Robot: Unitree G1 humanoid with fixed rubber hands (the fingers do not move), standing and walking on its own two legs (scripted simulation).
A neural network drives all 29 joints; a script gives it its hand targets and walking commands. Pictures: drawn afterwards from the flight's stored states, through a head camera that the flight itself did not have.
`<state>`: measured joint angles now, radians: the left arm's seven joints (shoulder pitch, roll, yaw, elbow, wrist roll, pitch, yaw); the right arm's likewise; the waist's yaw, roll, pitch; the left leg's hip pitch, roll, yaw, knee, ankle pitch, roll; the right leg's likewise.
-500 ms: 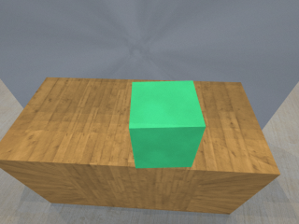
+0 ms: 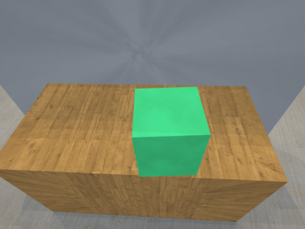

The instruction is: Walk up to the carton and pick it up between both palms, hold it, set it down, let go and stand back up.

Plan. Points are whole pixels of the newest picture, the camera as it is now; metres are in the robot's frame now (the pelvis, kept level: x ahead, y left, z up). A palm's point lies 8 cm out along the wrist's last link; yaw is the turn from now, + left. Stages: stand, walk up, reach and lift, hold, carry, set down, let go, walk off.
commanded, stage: stand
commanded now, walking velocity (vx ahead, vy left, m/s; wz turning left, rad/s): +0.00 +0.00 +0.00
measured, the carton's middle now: (166, 133) +0.45 -0.01 -0.06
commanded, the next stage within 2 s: none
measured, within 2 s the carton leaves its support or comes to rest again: neither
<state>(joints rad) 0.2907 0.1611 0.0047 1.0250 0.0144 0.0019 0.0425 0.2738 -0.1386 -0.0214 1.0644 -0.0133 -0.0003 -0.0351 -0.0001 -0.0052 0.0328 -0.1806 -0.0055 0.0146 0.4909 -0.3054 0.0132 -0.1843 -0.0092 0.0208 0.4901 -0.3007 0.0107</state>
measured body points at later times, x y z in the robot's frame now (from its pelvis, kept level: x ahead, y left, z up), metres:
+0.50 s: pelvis -0.01 +0.00 +0.00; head +0.00 +0.00 +0.45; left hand -0.03 +0.20 -0.16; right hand -0.04 -0.20 -0.16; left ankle -0.03 +0.11 -0.74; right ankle -0.02 -0.13 -0.74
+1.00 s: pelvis -0.02 +0.00 +0.00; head -0.01 +0.00 +0.45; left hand -0.04 +0.20 -0.16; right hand -0.05 -0.20 -0.16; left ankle -0.03 +0.11 -0.74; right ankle -0.02 -0.13 -0.74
